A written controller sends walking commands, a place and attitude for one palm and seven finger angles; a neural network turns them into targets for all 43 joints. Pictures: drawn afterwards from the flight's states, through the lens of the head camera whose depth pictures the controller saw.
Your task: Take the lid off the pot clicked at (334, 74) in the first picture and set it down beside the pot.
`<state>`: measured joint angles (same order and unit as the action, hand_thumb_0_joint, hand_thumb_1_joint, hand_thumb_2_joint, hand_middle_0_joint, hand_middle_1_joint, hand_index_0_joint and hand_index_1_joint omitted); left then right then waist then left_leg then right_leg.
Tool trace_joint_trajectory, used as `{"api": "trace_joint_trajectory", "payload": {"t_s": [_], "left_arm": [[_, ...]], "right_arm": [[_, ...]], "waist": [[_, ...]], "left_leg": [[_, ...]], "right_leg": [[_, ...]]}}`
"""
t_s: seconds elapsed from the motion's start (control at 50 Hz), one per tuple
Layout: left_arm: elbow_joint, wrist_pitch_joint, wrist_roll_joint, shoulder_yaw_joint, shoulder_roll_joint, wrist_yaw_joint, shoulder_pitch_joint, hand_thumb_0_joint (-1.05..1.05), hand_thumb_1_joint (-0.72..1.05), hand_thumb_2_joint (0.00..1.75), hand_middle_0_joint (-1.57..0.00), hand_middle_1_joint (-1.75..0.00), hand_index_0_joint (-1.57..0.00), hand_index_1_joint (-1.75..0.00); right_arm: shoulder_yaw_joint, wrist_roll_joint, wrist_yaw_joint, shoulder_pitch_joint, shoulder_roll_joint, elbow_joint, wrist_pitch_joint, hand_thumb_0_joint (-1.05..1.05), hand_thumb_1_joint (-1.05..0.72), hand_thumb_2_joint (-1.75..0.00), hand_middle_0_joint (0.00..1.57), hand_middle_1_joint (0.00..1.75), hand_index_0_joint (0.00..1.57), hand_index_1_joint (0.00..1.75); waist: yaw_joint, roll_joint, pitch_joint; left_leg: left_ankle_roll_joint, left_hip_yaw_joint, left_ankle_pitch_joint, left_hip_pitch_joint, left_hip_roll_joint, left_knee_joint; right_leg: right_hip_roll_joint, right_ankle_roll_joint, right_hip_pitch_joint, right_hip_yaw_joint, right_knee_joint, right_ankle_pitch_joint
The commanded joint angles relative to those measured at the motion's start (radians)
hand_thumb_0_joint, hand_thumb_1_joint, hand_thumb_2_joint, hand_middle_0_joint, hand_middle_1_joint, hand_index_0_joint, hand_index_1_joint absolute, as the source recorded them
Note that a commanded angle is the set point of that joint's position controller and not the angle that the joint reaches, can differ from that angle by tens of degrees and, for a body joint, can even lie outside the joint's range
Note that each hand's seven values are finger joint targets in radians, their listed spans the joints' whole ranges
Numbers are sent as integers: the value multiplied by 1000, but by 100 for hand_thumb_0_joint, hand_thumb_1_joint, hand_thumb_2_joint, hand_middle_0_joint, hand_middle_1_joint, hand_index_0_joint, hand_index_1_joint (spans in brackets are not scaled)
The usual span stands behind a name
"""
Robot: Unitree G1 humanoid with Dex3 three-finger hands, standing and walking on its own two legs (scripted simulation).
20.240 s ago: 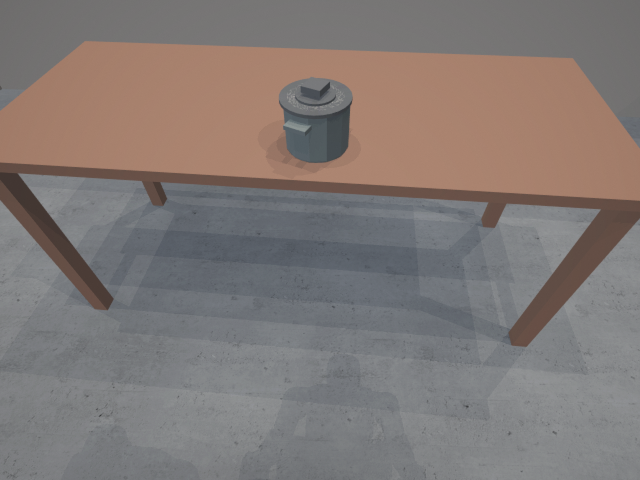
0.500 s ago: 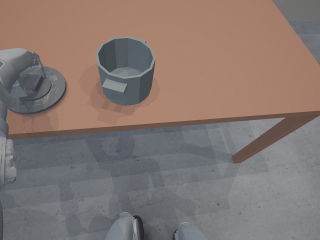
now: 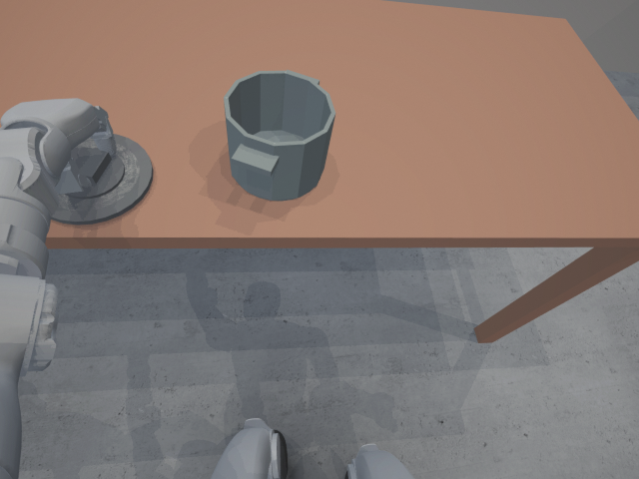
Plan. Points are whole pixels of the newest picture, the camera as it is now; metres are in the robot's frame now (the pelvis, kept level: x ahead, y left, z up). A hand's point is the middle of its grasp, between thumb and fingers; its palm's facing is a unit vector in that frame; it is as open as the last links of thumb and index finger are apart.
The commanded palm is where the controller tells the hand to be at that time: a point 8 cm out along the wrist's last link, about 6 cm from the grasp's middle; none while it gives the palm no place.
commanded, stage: open the fingers wide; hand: left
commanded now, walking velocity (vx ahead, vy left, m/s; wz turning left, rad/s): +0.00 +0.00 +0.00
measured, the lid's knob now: (85, 164) +0.51 +0.30 +0.03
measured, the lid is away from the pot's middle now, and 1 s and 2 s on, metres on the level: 0.26 0.26 0.26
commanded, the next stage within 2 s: raise the empty hand in 0.54 s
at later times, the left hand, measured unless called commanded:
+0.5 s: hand (77, 155) +0.50 +0.29 +0.06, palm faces -0.41 -0.12 -0.91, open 10.9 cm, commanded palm +0.54 +0.27 +0.12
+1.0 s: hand (70, 135) +0.50 +0.29 +0.09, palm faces -0.38 -0.12 -0.92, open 11.0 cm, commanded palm +0.53 +0.27 +0.16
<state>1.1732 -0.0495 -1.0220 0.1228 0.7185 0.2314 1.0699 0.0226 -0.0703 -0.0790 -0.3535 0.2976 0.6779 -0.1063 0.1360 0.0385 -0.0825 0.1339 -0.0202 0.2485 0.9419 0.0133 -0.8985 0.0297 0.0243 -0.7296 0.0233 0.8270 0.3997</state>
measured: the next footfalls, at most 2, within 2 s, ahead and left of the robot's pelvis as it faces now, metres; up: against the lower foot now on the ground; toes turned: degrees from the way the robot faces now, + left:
none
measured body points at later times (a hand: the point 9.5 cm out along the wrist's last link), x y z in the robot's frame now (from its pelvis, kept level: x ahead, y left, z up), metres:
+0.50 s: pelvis +0.01 -0.01 +0.00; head +0.11 +0.03 +0.43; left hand +0.51 +0.30 +0.11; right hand -0.01 -0.29 -0.10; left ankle +0.10 +0.03 -0.68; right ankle +0.01 -0.20 -0.68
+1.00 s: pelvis +0.02 -0.02 +0.01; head +0.11 +0.02 +0.45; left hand +0.51 +0.29 +0.15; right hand +0.03 -0.30 -0.09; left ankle +0.10 +0.03 -0.68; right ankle +0.01 -0.20 -0.68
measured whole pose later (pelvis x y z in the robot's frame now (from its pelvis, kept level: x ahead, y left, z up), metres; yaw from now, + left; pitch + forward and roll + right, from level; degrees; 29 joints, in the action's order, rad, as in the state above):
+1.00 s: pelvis +0.02 -0.02 +0.01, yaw +0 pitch +16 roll -7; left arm 1.15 -0.04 -1.02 0.09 0.75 0.28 1.08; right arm 0.03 -0.08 -0.08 -0.36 0.28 0.68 -0.15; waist 0.14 0.05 -0.09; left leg 0.11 0.00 0.27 0.88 0.01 -0.87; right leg 0.04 0.00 -0.66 0.02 0.77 0.40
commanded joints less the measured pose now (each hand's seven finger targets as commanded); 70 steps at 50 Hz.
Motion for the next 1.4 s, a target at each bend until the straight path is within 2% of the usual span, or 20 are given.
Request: {"api": "trace_joint_trajectory", "payload": {"t_s": [0.0, 0.06, 0.1, 0.26, 0.3, 0.36, 0.4, 0.46, 0.54, 0.76, 0.84, 0.86, 0.9, 0.96, 1.0, 1.12, 1.16, 1.22, 1.3, 1.38], "left_arm": [[-186, 6, 1, -27, 201, -31, 507, 0, 14, 81, -51, -85, -49, -85], [-224, -1, 0, -72, 273, -29, 533, 0, 8, 80, -49, -82, -47, -82], [-179, 10, 2, -30, 211, -23, 509, 0, 4, 80, -47, -80, -46, -80], [-194, -11, -8, -89, 326, -10, 527, 0, -8, 79, -41, -74, -41, -74], [-208, -13, -13, -71, 299, -7, 541, 0, -8, 79, -41, -74, -41, -74], [-198, -23, -16, -113, 339, -4, 514, 0, -8, 78, -41, -74, -41, -74], [-142, -10, -20, -94, 310, -3, 477, 0, -8, 78, -41, -74, -41, -74], [-179, -20, -22, -111, 341, 5, 502, 0, -8, 78, -41, -74, -41, -74], [-192, -32, -10, -85, 283, 20, 474, 0, -8, 78, -41, -75, -41, -75], [-267, -29, -6, -138, 349, -5, 504, 0, -7, 77, -40, -76, -40, -76], [-248, -5, 11, -81, 256, 0, 479, 0, -7, 77, -40, -76, -40, -76], [-225, 3, -1, -97, 293, -1, 478, 0, -7, 77, -40, -76, -40, -76], [-162, 26, 7, -46, 240, 9, 478, 0, -7, 77, -40, -76, -40, -76], [-258, 5, 6, -94, 319, 26, 533, 0, -7, 77, -40, -76, -40, -76], [-189, 9, 6, -77, 294, 38, 489, 0, -7, 77, -40, -76, -40, -76], [-217, -7, 18, -67, 286, 62, 506, 0, -7, 77, -40, -76, -40, -76], [-291, -23, 25, -83, 306, 70, 537, 0, -7, 77, -40, -76, -40, -76], [-198, -9, 26, -75, 293, 72, 485, 0, -7, 77, -40, -76, -40, -76], [-297, -21, 23, -111, 347, 79, 530, 0, -7, 77, -40, -76, -40, -76], [-231, -12, 30, -94, 330, 95, 490, 0, -7, 77, -40, -76, -40, -76]], "right_arm": [[-75, 6, -17, -153, 211, -32, 10, 0, -90, -90, 20, 30, 20, 30], [-72, 11, -25, -161, 213, -29, 12, 0, -90, -90, 20, 30, 20, 30], [-72, 6, -23, -157, 209, -28, 11, 0, -90, -90, 20, 30, 20, 30], [-61, 6, -37, -169, 212, -28, 16, 0, -90, -90, 20, 30, 20, 30], [-66, 6, -36, -174, 207, -23, 15, 0, -90, -90, 20, 30, 20, 30], [-70, 12, -35, -187, 207, -21, 10, 0, -90, -90, 20, 30, 20, 30], [-69, 9, -29, -184, 206, -23, 1, 0, -90, -90, 20, 30, 20, 30], [-70, 13, -28, -184, 208, -23, -6, 0, -90, -90, 20, 30, 20, 30], [-71, 13, -24, -185, 197, -30, -14, 0, -90, -90, 20, 30, 20, 30], [-81, 12, -17, -171, 197, -26, -27, 0, -90, -90, 20, 30, 20, 30], [-77, 5, -10, -155, 188, -35, -29, 0, -90, -90, 20, 30, 20, 30], [-80, 6, -9, -154, 195, -30, -36, 0, -90, -90, 20, 30, 20, 30], [-74, 0, -8, -145, 195, -30, -38, 0, -90, -90, 20, 30, 20, 30], [-73, 2, -18, -140, 195, -42, -33, 0, -90, -90, 20, 30, 20, 30], [-70, -4, -18, -139, 192, -40, -32, 0, -90, -90, 20, 30, 20, 30], [-74, -7, -18, -130, 195, -44, -30, 0, -90, -90, 20, 30, 20, 30], [-76, -4, -21, -129, 192, -47, -25, 0, -90, -90, 20, 30, 20, 30], [-73, -10, -19, -130, 193, -44, -31, 0, -90, -90, 20, 30, 20, 30], [-77, -9, -19, -124, 191, -49, -26, 0, -90, -90, 20, 30, 20, 30], [-71, -16, -18, -114, 190, -51, -31, 0, -90, -90, 20, 30, 20, 30]], "waist": [[33, 160, -411], [27, 171, -458], [38, 146, -412], [34, 165, -447], [36, 210, -449], [27, 198, -483], [38, 143, -422], [32, 177, -460], [32, 175, -449], [14, 215, -518], [15, 184, -457], [12, 184, -453], [35, 125, -360], [14, 182, -464], [22, 136, -388], [18, 131, -373], [5, 181, -446], [16, 103, -357], [-2, 158, -444], [-1, 124, -376]], "left_leg": [[-111, 271, 188, -797, -70, 186], [-105, 252, 132, -803, -66, 171], [-103, 253, 168, -774, -65, 174], [-89, 221, 143, -746, -60, 155], [-97, 224, 111, -776, -62, 153], [-100, 224, 13, -801, -63, 133], [-91, 210, 55, -733, -55, 131], [-90, 202, 24, -753, -56, 127], [-91, 204, -43, -782, -55, 122], [-106, 216, -90, -874, -61, 140], [-101, 206, -84, -854, -54, 160], [-104, 208, -62, -849, -55, 163], [-87, 190, 40, -773, -46, 178], [-88, 185, -33, -843, -43, 176], [-84, 176, -10, -799, -42, 178], [-84, 176, -9, -809, -43, 200], [-87, 175, -82, -875, -44, 196], [-80, 169, -21, -808, -38, 209], [-82, 163, -101, -879, -37, 210], [-77, 140, -104, -826, -29, 219]], "right_leg": [[57, 24, -361, -76, -93, 31], [61, 24, -327, -76, -95, 14], [60, 23, -349, -80, -98, 27], [64, 23, -313, -79, -96, 20], [65, 26, -331, -81, -98, 7], [70, 25, -321, -84, -96, -18], [71, 24, -319, -88, -106, -7], [72, 24, -305, -87, -102, -15], [76, 25, -315, -96, -101, -25], [75, 24, -276, -85, -127, -46], [75, 27, -254, -93, -142, -43], [74, 27, -252, -85, -146, -37], [70, 23, -246, -86, -169, -16], [68, 25, -193, -77, -168, -47], [69, 24, -196, -83, -177, -43], [66, 23, -176, -81, -192, -44], [64, 24, -153, -76, -193, -68], [66, 22, -148, -81, -210, -56], [65, 25, -104, -77, -218, -91], [66, 23, -76, -79, -235, -102]]}}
